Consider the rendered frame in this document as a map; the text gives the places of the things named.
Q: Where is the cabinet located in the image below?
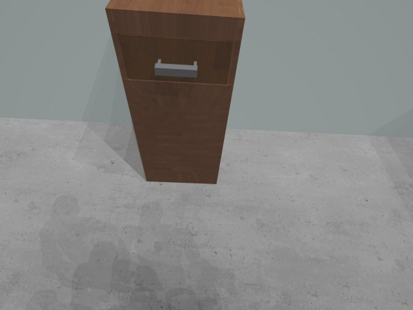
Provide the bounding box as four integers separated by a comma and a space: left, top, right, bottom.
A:
105, 0, 245, 184

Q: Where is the handle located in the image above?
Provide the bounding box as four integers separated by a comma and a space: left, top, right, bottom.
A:
154, 59, 197, 78

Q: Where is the drawer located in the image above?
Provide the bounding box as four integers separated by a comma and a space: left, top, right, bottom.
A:
119, 33, 233, 85

